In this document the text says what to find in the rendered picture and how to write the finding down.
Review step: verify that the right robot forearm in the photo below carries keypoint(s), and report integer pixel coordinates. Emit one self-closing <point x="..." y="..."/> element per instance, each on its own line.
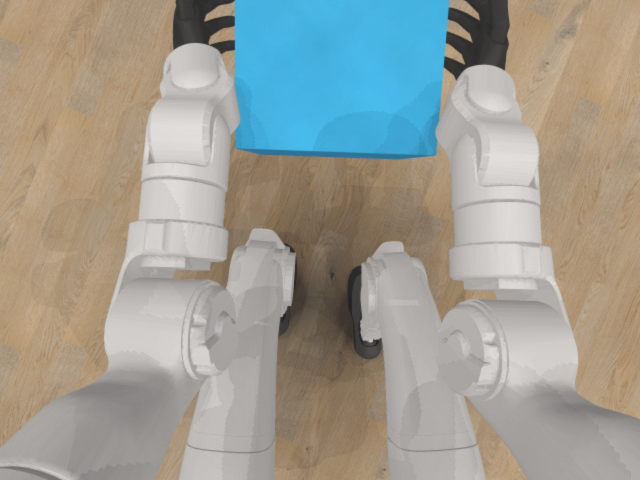
<point x="495" y="191"/>

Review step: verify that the carton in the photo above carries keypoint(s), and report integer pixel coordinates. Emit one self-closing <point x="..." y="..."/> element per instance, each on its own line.
<point x="339" y="78"/>

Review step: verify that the robot right shin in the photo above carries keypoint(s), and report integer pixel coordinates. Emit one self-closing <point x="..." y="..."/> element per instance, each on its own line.
<point x="370" y="328"/>

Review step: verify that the left robot forearm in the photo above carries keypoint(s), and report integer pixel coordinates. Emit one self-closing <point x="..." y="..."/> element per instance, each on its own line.
<point x="185" y="170"/>

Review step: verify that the right robot thigh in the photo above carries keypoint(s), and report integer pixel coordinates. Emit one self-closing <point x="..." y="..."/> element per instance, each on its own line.
<point x="429" y="431"/>

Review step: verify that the left robot hand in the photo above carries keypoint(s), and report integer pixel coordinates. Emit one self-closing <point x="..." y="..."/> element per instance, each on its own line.
<point x="189" y="25"/>

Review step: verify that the left robot upper arm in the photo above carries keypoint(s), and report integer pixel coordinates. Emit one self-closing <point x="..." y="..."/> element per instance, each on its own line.
<point x="164" y="338"/>

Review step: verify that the right robot hand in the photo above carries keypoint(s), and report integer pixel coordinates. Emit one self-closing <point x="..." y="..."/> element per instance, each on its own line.
<point x="489" y="36"/>

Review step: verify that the right robot upper arm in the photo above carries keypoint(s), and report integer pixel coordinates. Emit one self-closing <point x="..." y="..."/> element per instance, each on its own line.
<point x="516" y="362"/>

